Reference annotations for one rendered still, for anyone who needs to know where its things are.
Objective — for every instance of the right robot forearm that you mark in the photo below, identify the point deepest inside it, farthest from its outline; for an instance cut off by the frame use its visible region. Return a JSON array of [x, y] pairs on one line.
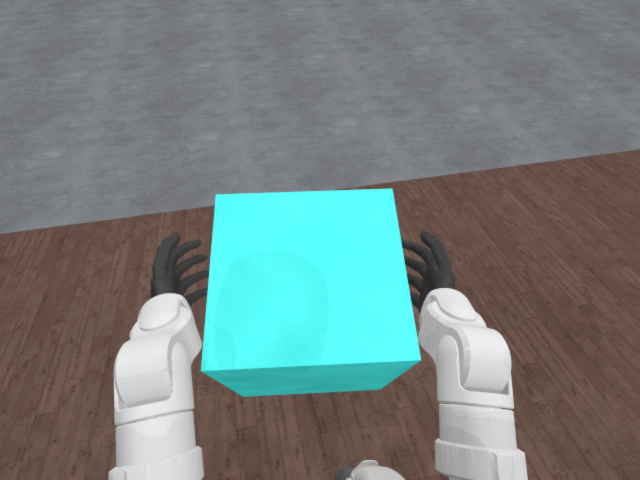
[[477, 438]]

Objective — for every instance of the right robot hand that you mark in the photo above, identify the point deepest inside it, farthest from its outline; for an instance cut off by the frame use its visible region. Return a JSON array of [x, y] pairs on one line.
[[436, 274]]

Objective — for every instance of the carton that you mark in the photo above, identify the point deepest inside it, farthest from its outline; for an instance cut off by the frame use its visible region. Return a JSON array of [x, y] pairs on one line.
[[307, 293]]

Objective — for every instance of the left robot forearm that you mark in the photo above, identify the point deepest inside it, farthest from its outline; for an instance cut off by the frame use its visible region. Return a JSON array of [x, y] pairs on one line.
[[152, 390]]

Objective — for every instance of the robot right shin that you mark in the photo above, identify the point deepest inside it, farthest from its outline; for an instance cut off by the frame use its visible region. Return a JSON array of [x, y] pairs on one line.
[[365, 464]]

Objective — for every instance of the left robot hand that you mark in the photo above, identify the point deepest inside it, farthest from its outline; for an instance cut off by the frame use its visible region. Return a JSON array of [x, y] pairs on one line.
[[166, 274]]

